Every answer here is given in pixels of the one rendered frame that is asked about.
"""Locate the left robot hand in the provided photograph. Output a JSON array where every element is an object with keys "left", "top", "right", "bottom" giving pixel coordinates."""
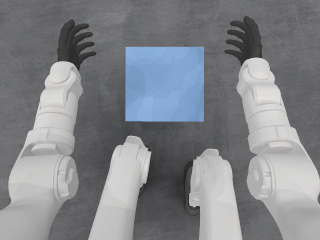
[{"left": 57, "top": 19, "right": 96, "bottom": 72}]

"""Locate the robot right forearm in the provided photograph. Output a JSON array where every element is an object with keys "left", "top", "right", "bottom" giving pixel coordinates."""
[{"left": 236, "top": 57, "right": 320, "bottom": 196}]

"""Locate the right robot hand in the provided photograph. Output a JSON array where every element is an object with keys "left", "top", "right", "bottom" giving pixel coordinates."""
[{"left": 224, "top": 16, "right": 262, "bottom": 67}]

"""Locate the robot left forearm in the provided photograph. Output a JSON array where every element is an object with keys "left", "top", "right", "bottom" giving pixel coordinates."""
[{"left": 8, "top": 61, "right": 83, "bottom": 200}]

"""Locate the right robot upper arm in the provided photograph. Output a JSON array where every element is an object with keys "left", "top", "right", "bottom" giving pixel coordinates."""
[{"left": 246, "top": 153, "right": 320, "bottom": 240}]

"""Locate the left robot upper arm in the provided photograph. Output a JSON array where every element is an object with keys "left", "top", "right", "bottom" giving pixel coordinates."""
[{"left": 0, "top": 154, "right": 79, "bottom": 240}]

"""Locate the robot left shin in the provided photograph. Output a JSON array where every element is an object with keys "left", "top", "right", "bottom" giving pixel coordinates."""
[{"left": 110, "top": 135, "right": 146, "bottom": 188}]

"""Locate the carton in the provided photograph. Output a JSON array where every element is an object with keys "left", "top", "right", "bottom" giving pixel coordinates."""
[{"left": 125, "top": 47, "right": 204, "bottom": 122}]

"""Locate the robot left foot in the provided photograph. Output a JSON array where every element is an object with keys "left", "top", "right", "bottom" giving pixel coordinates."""
[{"left": 138, "top": 145, "right": 151, "bottom": 198}]

